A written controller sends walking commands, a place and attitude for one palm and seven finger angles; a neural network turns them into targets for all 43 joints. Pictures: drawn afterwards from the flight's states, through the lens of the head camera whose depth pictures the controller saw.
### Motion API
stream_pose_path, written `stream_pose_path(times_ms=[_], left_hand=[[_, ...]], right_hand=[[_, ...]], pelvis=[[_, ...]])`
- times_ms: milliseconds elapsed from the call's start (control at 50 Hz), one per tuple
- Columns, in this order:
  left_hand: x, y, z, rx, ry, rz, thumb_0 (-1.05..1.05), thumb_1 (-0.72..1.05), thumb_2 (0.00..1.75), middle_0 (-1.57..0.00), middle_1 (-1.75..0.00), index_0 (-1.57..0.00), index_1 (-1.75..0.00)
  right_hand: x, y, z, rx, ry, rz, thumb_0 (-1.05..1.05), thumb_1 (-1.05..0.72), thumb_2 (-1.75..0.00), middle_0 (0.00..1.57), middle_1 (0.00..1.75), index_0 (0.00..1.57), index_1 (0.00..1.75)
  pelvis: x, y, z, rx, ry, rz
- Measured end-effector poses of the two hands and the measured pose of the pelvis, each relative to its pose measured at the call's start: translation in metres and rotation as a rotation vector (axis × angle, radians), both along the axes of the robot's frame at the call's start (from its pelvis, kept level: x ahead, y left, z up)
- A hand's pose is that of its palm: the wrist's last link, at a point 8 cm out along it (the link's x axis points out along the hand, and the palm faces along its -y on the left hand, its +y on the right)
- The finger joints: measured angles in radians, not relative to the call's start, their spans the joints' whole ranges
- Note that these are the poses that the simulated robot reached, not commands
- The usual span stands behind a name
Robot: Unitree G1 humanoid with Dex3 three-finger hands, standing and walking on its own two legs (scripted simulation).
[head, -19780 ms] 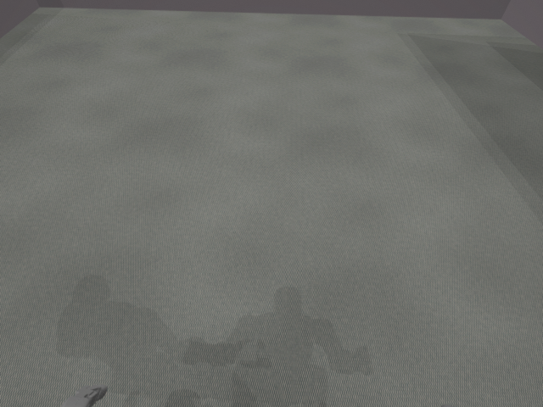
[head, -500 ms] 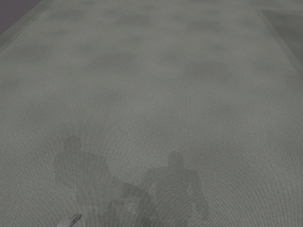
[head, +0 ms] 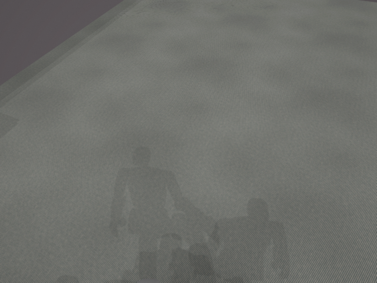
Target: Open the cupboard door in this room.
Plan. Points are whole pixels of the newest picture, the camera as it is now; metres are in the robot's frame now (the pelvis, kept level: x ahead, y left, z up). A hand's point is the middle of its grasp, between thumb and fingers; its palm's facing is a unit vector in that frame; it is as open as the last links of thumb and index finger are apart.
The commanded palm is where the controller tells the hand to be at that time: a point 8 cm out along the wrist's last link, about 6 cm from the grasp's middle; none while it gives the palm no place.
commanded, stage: turn or walk to find it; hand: left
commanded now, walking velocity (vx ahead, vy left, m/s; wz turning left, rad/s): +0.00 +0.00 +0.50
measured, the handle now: out of the picture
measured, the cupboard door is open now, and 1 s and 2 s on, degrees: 0 0 0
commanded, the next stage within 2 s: none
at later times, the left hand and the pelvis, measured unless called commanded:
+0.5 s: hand out of the picture +0.04 +0.25 -0.16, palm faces +0.23 -0.94 -0.26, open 7.4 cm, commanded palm none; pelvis -0.02 +0.02 +0.00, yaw +13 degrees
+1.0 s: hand out of the picture -0.09 +0.16 -0.15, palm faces +0.50 -0.82 -0.27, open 7.4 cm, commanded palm none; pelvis -0.04 -0.03 +0.00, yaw +30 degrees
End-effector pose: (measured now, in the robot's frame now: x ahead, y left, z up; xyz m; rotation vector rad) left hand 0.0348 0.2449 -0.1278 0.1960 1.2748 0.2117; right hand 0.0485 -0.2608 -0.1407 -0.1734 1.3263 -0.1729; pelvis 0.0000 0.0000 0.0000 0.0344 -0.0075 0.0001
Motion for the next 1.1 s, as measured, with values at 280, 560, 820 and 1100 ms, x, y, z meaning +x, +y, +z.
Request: stream_pose_path(times_ms=[280, 560, 820, 1100], left_hand=[[-0.052, 0.067, -0.016, -0.026, 0.030, 0.159, 0.01, 0.91, 0.90, -0.19, -0.30, -0.20, -0.30], [-0.005, 0.035, 0.009, 0.031, -0.149, 0.166, 0.00, 0.91, 0.90, -0.19, -0.30, -0.20, -0.30], [-0.070, -0.028, 0.027, 0.060, -0.133, 0.323, 0.00, 0.90, 0.90, -0.20, -0.30, -0.20, -0.30], [-0.210, -0.042, -0.007, -0.012, 0.033, 0.590, 0.00, 0.91, 0.90, -0.20, -0.30, -0.20, -0.30]], right_hand=[[0.066, 0.073, 0.031, -0.038, -0.185, 0.207, 0.00, -0.90, -0.90, 0.20, 0.30, 0.20, 0.30], [0.016, 0.041, -0.004, 0.028, -0.024, 0.214, 0.00, -0.90, -0.90, 0.20, 0.30, 0.20, 0.30], [0.030, -0.009, -0.013, 0.047, 0.049, 0.330, 0.00, -0.90, -0.90, 0.20, 0.30, 0.20, 0.30], [0.097, 0.061, 0.004, -0.002, -0.056, 0.606, 0.00, -0.91, -0.90, 0.19, 0.30, 0.19, 0.30]], pelvis=[[-0.016, 0.042, 0.002, -0.054, -0.012, 0.123], [-0.025, 0.008, -0.003, -0.024, 0.008, 0.256], [-0.031, -0.035, 0.004, 0.021, -0.010, 0.416], [-0.058, -0.020, -0.004, -0.014, 0.004, 0.576]])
